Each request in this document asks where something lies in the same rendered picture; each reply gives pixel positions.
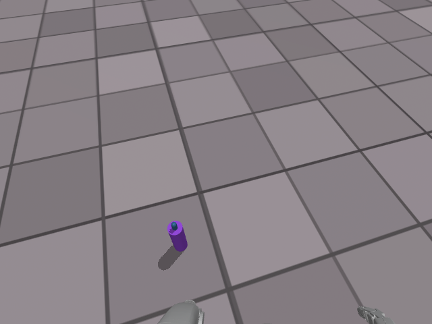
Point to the right robot hand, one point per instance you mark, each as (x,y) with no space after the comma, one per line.
(374,316)

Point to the bottle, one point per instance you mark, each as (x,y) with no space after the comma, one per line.
(177,235)

